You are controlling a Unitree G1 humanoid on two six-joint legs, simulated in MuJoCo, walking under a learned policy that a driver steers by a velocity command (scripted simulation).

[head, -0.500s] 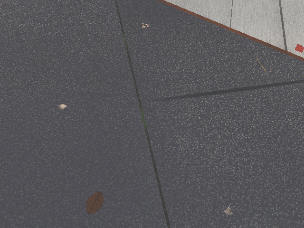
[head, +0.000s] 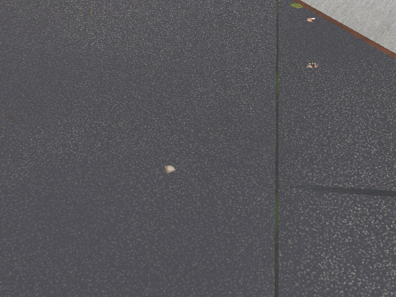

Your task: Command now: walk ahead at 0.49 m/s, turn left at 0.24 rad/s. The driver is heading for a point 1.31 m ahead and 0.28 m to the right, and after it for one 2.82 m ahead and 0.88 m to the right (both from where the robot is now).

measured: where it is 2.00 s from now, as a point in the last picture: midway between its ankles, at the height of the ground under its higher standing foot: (278, 175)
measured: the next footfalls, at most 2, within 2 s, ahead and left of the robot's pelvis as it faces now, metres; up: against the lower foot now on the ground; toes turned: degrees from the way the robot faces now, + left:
left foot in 0.26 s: +0.29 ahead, +0.12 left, +0.00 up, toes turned +4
right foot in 0.78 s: +0.56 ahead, -0.09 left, +0.00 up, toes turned -19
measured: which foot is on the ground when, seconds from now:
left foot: up 0.00-0.24, down 0.26-0.80, up 0.82-1.00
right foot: down 0.00-0.28, up 0.30-0.76, down 0.78-1.00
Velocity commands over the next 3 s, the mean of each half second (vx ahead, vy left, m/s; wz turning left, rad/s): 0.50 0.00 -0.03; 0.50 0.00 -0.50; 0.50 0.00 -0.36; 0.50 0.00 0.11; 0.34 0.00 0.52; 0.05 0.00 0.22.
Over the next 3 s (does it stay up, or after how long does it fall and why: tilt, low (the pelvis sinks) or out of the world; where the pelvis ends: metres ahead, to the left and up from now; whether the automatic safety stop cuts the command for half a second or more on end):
stays up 1.24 -0.38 0.00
